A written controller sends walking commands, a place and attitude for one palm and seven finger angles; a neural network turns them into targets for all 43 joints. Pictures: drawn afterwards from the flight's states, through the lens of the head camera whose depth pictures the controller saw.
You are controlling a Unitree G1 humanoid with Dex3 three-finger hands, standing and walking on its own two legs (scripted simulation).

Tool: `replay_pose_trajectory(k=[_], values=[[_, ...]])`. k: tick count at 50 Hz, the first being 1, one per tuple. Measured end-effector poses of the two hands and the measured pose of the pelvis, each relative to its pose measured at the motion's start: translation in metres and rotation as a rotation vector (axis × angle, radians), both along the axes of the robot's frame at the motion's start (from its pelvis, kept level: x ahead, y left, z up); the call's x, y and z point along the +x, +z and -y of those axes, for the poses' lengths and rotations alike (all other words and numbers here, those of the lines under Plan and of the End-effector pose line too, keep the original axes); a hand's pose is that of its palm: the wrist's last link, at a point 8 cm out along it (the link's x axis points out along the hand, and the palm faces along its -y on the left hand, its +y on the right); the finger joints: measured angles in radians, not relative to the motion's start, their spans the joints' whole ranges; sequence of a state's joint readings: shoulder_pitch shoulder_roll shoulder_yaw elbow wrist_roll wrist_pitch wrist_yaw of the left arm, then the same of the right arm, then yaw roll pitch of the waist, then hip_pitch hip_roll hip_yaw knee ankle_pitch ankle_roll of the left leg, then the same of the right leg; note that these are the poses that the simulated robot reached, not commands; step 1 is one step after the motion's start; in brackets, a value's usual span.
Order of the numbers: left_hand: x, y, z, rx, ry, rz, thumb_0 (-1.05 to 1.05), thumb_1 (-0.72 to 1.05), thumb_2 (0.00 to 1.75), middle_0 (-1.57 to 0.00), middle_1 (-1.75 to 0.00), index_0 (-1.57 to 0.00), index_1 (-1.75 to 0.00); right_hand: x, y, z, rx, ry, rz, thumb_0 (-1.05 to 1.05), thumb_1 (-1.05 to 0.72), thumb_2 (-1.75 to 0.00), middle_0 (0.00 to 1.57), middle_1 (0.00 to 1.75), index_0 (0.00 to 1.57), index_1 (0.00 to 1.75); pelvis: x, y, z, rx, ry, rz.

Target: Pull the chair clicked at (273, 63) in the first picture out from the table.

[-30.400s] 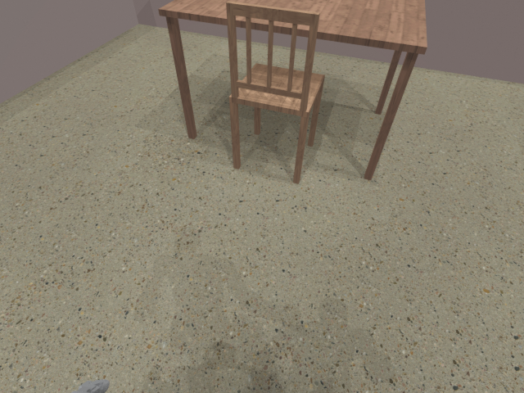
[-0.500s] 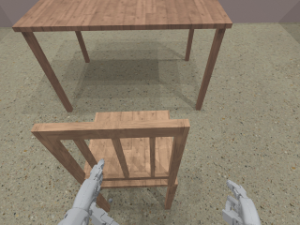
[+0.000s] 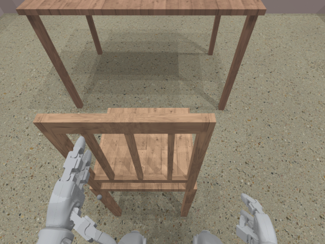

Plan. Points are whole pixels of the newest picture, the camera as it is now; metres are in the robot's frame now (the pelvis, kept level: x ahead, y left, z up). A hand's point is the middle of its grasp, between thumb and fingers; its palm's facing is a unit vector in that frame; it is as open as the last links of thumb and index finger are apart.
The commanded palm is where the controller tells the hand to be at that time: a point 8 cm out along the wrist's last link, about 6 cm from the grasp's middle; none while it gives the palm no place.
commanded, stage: draw the hand back to the body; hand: left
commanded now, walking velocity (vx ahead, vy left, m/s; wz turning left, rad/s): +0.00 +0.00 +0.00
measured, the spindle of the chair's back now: (135, 158) +0.34 +0.09 -0.02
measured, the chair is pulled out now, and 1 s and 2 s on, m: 0.60 0.60 0.60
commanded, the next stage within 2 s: step back with the hand held close in 1.24 s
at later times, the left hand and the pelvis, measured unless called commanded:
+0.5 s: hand (40, 174) +0.22 +0.22 +0.16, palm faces +0.31 -0.87 -0.39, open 14.5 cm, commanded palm +0.18 +0.26 +0.19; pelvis +0.04 +0.00 +0.06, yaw +0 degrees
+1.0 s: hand out of the picture +0.25 +0.27 +0.24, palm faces +0.50 -0.76 -0.42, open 8.0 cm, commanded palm +0.19 +0.30 +0.25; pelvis +0.05 +0.00 +0.07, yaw -1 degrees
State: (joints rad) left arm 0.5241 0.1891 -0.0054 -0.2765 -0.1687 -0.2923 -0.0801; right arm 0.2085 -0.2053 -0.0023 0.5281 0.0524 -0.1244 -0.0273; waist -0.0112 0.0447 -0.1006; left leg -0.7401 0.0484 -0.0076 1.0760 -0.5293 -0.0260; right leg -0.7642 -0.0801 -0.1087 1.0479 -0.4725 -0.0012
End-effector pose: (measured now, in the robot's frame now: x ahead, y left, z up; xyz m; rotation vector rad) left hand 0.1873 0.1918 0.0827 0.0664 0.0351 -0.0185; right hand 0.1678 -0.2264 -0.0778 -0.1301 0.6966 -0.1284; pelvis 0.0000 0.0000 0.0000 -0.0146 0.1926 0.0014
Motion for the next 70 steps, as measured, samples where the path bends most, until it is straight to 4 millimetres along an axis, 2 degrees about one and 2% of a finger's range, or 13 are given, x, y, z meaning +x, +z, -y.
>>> replay_pose_trajectory(k=[3,10,14,17,20,29,38,46,49,56,65,70], values=[[-0.004,0.002,-0.003,0.005,-0.021,-0.083,-0.01,-0.54,0.20,-0.01,0.00,0.00,0.00,0.001,0.004,-0.001,0.008,-0.024,0.005,0.02,-0.91,-0.90,0.20,0.30,0.20,0.30,0.004,0.005,0.000,0.002,-0.002,0.011],[-0.004,0.057,-0.030,0.077,0.090,0.059,-0.01,-0.50,0.23,-0.02,-0.01,-0.01,-0.01,0.012,0.023,0.004,-0.011,-0.043,0.038,0.02,-0.91,-0.90,0.20,0.30,0.20,0.30,0.017,0.021,0.003,-0.002,0.006,0.042],[-0.006,0.065,-0.043,0.207,0.217,-0.019,-0.01,-0.41,0.27,-0.03,-0.03,-0.02,-0.03,0.020,0.035,0.008,-0.033,-0.042,0.029,0.02,-0.91,-0.90,0.20,0.30,0.20,0.30,0.024,0.032,0.003,0.000,0.002,0.084],[-0.009,0.062,-0.047,0.240,0.270,-0.100,-0.01,-0.32,0.31,-0.04,-0.05,-0.03,-0.05,0.027,0.044,0.009,-0.046,-0.039,0.034,0.01,-0.91,-0.90,0.20,0.30,0.20,0.30,0.028,0.040,0.002,0.001,0.001,0.114],[-0.011,0.067,-0.050,0.269,0.298,-0.130,-0.01,-0.22,0.36,-0.05,-0.07,-0.05,-0.07,0.033,0.051,0.008,-0.058,-0.026,0.040,0.01,-0.91,-0.90,0.20,0.30,0.20,0.30,0.032,0.047,0.001,0.004,0.001,0.140],[0.003,0.121,-0.076,0.363,0.408,0.023,0.00,0.09,0.51,-0.10,-0.14,-0.09,-0.13,0.051,0.064,-0.002,-0.040,0.021,0.062,0.01,-0.91,-0.90,0.20,0.30,0.20,0.30,0.042,0.061,0.001,0.008,-0.002,0.202],[0.009,0.143,-0.090,0.398,0.449,0.078,0.01,0.41,0.66,-0.15,-0.20,-0.14,-0.20,0.055,0.066,-0.004,-0.025,0.031,0.038,0.01,-0.90,-0.90,0.20,0.30,0.20,0.30,0.047,0.069,0.002,0.006,-0.015,0.227],[0.011,0.178,-0.107,0.455,0.506,0.199,0.01,0.69,0.80,-0.19,-0.26,-0.18,-0.26,0.051,0.066,0.002,-0.037,0.027,0.020,0.01,-0.91,-0.90,0.20,0.30,0.20,0.30,0.047,0.072,0.002,0.003,-0.019,0.246],[0.013,0.177,-0.108,0.446,0.513,0.201,0.01,0.77,0.84,-0.20,-0.28,-0.19,-0.28,0.049,0.065,0.005,-0.031,0.016,0.013,0.01,-0.91,-0.90,0.20,0.30,0.20,0.30,0.046,0.072,0.000,0.004,-0.023,0.248],[0.014,0.153,-0.101,0.396,0.468,0.111,0.02,0.86,0.89,-0.21,-0.30,-0.20,-0.29,0.039,0.065,0.008,-0.041,0.001,-0.007,0.01,-0.91,-0.90,0.20,0.30,0.20,0.30,0.042,0.073,0.000,0.005,-0.029,0.248],[0.005,0.172,-0.102,0.425,0.478,0.193,0.02,0.89,0.90,-0.22,-0.30,-0.21,-0.30,0.035,0.068,0.007,-0.042,0.003,0.014,0.01,-0.91,-0.90,0.20,0.30,0.20,0.30,0.039,0.073,0.000,0.002,-0.029,0.261],[0.005,0.171,-0.104,0.413,0.486,0.189,0.02,0.89,0.90,-0.21,-0.30,-0.21,-0.30,0.035,0.068,0.004,-0.027,0.006,0.021,0.01,-0.91,-0.90,0.20,0.30,0.20,0.30,0.035,0.074,0.000,0.002,-0.034,0.261]])
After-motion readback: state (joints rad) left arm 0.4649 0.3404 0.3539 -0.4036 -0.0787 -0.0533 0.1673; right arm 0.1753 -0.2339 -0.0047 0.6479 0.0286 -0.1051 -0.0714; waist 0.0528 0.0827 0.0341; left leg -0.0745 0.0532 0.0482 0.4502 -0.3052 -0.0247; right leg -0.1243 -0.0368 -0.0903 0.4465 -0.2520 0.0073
